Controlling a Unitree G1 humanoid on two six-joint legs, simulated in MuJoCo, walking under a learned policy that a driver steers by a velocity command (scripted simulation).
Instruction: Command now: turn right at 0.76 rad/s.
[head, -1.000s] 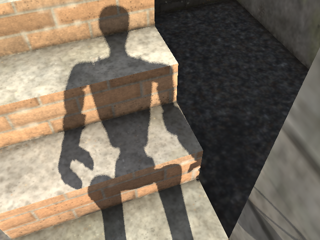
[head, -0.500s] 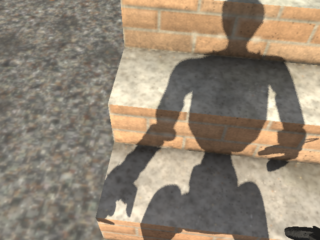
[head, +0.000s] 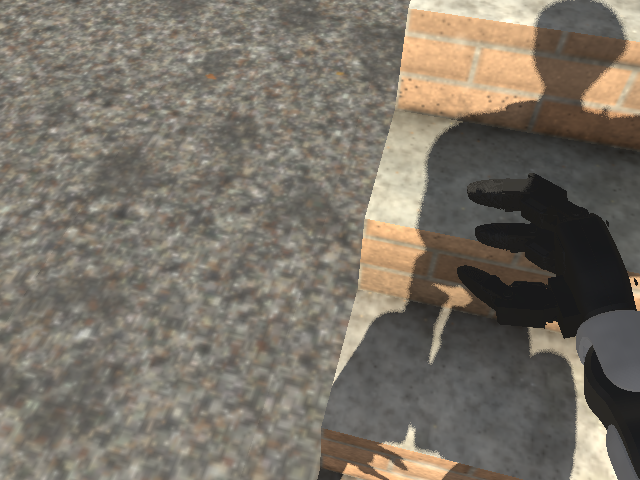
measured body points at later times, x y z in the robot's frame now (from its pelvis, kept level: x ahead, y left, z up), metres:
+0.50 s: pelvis -0.01 +0.07 -0.18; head +0.00 +0.11 +0.27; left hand +0.36 +0.13 -0.16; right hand -0.14 -0.24 -0.27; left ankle +0.08 +0.22 -0.94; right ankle -0.09 -0.04 -0.57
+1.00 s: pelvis -0.20 +0.06 -0.18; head -0.14 +0.10 +0.27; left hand -0.14 +0.32 -0.32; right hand -0.06 -0.21 -0.27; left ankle -0.36 +0.17 -0.92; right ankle -0.26 -0.06 -0.63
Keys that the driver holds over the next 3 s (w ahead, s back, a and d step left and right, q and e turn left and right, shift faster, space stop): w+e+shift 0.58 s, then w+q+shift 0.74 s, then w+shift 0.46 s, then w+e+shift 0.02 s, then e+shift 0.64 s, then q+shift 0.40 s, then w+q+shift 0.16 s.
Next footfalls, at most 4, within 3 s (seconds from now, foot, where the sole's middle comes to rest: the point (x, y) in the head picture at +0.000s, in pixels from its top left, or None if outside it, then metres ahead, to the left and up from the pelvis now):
0.20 left None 0.12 0.22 -0.98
0.56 right None -0.07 -0.07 -0.79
0.88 left None -0.33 0.17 -0.98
1.26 right None -0.06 -0.16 -0.79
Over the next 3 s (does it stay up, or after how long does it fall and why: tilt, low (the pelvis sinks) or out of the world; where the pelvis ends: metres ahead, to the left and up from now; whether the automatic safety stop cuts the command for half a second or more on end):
stays up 0.07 -0.10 0.05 its command is cut before an obstacle from the start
